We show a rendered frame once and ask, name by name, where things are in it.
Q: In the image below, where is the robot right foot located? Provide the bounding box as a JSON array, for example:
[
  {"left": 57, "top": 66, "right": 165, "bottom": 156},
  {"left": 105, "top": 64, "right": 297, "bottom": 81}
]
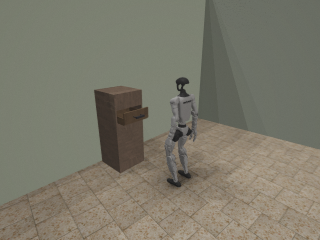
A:
[{"left": 178, "top": 170, "right": 191, "bottom": 179}]

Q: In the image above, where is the robot left upper arm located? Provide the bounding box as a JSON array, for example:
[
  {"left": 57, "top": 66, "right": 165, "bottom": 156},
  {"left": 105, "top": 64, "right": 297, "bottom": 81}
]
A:
[{"left": 170, "top": 97, "right": 179, "bottom": 122}]

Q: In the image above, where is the robot right shin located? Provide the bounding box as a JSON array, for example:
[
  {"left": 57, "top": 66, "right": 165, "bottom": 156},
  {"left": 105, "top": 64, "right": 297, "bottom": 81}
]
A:
[{"left": 178, "top": 148, "right": 188, "bottom": 174}]

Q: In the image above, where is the left robot forearm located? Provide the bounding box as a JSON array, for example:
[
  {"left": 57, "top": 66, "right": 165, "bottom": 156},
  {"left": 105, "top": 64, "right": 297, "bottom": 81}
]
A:
[{"left": 168, "top": 116, "right": 178, "bottom": 139}]

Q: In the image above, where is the handle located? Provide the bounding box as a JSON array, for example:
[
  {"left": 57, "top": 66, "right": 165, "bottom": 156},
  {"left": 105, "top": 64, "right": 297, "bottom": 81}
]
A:
[{"left": 133, "top": 114, "right": 145, "bottom": 119}]

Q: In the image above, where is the robot right upper arm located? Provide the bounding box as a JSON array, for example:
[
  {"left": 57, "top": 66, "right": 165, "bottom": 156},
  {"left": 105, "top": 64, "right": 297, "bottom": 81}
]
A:
[{"left": 188, "top": 94, "right": 198, "bottom": 116}]

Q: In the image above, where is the drawer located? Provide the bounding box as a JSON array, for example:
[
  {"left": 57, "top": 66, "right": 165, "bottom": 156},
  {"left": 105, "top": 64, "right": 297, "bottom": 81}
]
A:
[{"left": 116, "top": 107, "right": 149, "bottom": 126}]

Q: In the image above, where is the left robot hand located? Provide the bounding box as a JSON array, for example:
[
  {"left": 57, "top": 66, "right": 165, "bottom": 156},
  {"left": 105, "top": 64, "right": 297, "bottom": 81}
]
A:
[{"left": 164, "top": 138, "right": 173, "bottom": 153}]

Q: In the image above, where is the right robot forearm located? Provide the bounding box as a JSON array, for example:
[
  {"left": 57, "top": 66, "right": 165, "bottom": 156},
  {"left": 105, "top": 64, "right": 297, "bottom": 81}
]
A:
[{"left": 191, "top": 114, "right": 199, "bottom": 130}]

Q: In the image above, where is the cabinet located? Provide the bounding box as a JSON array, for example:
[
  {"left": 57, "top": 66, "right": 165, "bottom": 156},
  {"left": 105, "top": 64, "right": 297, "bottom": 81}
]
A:
[{"left": 94, "top": 86, "right": 144, "bottom": 173}]

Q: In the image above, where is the right robot hand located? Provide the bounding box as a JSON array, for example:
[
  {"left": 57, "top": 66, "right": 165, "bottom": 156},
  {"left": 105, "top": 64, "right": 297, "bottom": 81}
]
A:
[{"left": 189, "top": 129, "right": 197, "bottom": 142}]

